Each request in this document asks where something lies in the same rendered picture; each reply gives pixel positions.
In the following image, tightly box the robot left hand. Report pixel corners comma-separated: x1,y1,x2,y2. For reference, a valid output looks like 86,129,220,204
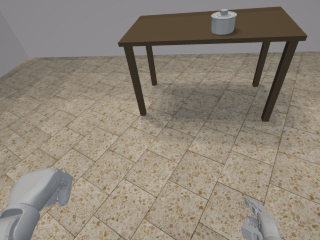
8,167,74,212

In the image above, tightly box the lid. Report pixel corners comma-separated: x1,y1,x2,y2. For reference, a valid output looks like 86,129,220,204
211,11,237,20

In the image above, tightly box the pot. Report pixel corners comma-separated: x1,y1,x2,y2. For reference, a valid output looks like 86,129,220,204
211,18,236,35

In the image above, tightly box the left robot forearm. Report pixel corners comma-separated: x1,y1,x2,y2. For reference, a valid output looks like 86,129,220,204
0,203,40,240

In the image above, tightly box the knob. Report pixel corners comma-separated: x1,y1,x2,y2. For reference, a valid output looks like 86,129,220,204
220,9,228,14

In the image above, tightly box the table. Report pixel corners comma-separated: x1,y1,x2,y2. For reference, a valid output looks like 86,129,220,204
118,6,307,122

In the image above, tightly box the robot right hand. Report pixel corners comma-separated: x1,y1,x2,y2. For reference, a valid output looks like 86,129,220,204
241,197,281,240

